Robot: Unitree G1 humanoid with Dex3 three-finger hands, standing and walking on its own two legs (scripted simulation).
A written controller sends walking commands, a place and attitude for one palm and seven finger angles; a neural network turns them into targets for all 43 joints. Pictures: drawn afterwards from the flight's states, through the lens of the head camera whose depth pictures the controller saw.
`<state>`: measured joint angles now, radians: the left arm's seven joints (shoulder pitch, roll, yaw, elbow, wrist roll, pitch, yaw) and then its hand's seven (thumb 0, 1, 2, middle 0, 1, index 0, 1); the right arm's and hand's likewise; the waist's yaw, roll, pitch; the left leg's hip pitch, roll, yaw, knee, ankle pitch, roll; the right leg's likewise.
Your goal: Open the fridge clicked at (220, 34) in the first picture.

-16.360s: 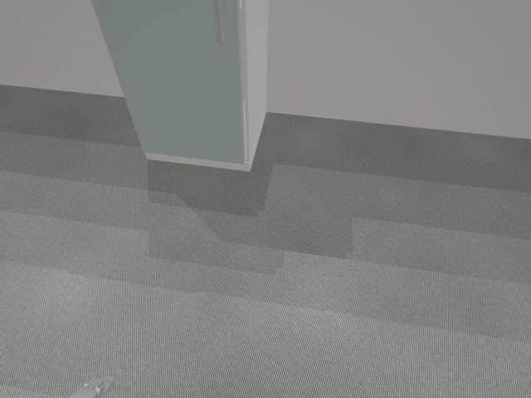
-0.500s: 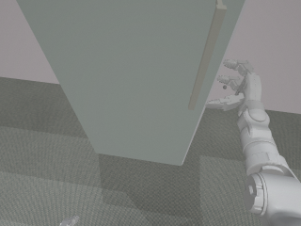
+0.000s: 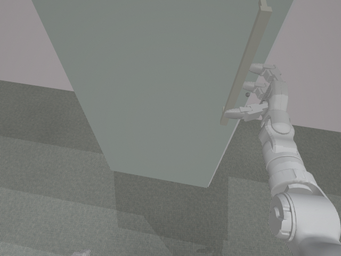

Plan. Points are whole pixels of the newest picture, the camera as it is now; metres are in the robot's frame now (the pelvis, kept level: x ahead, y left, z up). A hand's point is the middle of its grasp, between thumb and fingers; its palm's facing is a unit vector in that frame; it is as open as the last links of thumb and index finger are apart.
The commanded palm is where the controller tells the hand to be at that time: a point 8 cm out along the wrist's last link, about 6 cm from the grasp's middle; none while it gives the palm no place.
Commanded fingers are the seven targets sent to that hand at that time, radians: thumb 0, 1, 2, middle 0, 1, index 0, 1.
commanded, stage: feel for the door with the fingertips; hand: right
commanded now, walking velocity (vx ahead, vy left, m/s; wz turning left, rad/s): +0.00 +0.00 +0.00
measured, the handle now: (238, 75) +0.52 -0.08 +0.15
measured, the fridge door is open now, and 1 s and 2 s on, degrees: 0 0 0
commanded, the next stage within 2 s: slide the fingers in behind the handle in 0.28 s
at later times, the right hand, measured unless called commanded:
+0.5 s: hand (250, 92) +0.48 -0.11 +0.14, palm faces +0.04 +1.00 -0.01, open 13.7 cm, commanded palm +0.46 -0.16 +0.13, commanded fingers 0.00 0.50 -0.30 0.30 1.20 0.30 1.20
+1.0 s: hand (244, 96) +0.47 -0.09 +0.13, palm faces +0.01 +1.00 +0.00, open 14.0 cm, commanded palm +0.44 -0.15 +0.13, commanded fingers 0.00 0.50 -0.30 0.30 1.20 0.30 1.20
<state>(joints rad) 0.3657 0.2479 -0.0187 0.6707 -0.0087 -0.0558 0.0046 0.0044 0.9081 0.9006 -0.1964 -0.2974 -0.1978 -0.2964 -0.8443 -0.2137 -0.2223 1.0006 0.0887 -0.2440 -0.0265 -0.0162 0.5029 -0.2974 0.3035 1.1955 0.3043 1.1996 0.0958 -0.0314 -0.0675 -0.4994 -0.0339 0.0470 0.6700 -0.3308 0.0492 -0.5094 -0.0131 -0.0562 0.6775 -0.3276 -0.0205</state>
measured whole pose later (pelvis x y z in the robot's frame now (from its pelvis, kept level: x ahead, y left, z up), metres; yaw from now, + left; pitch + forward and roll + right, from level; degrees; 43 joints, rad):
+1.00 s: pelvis +0.00 -0.01 +0.00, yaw +0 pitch +9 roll +0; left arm 0.37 0.25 -0.01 0.67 -0.01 -0.06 -0.01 0.00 0.91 0.90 -0.20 -0.30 -0.20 -0.30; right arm -0.83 -0.17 -0.18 0.98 0.10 -0.27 -0.05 -0.02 0.50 -0.30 0.30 1.20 0.31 1.20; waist 0.09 -0.04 -0.08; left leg -0.50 -0.03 0.04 0.67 -0.33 0.04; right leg -0.52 -0.01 -0.06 0.69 -0.34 -0.03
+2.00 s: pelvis +0.00 +0.01 +0.00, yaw -1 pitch +8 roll +0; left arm 0.36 0.25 0.00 0.69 0.00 -0.05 -0.01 0.00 0.91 0.90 -0.20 -0.30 -0.20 -0.30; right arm -0.83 -0.12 -0.14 0.99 0.09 -0.27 -0.11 -0.02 0.50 -0.30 0.30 1.20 0.29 1.20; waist 0.09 -0.04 -0.07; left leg -0.47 -0.04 0.06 0.65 -0.32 0.07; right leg -0.48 -0.02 -0.04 0.64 -0.30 0.00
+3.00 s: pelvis +0.01 +0.00 +0.00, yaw +0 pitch +9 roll +0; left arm 0.37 0.24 0.00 0.69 0.00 -0.04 -0.01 0.00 0.91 0.90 -0.20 -0.30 -0.20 -0.30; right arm -0.80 -0.10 -0.11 0.94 0.09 -0.25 -0.12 0.00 -0.66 -0.80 0.41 1.36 0.39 1.35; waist 0.08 -0.04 -0.07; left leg -0.47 -0.03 0.05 0.65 -0.33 0.05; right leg -0.48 -0.01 -0.05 0.66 -0.33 -0.02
